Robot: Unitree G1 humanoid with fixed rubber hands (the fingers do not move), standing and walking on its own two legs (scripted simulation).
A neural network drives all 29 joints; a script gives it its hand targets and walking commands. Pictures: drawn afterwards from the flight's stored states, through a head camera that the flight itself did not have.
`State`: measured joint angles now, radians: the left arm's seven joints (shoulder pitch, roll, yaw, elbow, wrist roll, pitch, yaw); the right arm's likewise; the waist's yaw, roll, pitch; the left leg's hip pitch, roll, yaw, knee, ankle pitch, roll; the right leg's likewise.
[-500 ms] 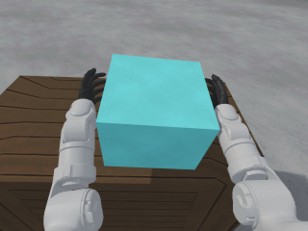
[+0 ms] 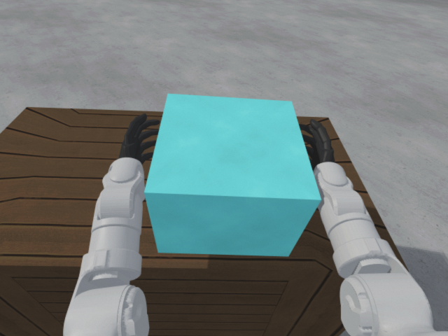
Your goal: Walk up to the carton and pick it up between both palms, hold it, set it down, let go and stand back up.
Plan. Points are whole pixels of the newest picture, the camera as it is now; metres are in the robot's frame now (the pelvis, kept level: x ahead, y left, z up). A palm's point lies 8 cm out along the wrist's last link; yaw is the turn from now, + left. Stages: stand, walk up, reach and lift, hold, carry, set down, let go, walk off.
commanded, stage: set down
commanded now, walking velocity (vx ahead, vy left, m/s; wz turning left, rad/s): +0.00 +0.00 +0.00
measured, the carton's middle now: (227, 174) +0.40 +0.02 +0.11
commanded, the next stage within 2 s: none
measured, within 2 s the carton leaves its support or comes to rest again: rests again in 1.90 s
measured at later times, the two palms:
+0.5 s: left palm (140, 165) +0.40 +0.18 +0.13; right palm (319, 168) +0.40 -0.16 +0.13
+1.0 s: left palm (144, 171) +0.40 +0.18 +0.11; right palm (319, 175) +0.40 -0.16 +0.11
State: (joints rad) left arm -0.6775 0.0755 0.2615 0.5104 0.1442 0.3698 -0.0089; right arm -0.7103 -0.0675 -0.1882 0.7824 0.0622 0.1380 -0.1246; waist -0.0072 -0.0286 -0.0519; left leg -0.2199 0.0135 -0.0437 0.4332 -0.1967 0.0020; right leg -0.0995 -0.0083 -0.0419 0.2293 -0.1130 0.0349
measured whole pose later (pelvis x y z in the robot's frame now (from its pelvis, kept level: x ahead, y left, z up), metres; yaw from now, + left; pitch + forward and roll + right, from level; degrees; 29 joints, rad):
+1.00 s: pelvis +0.01 +0.00 +0.00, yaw +0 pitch +0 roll -2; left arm -0.68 0.08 0.26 0.72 0.14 0.19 -0.01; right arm -0.68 -0.02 -0.31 0.83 -0.07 0.08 -0.08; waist -0.01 -0.03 -0.03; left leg -0.22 0.01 -0.04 0.43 -0.21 0.00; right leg -0.10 -0.01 -0.04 0.23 -0.13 0.04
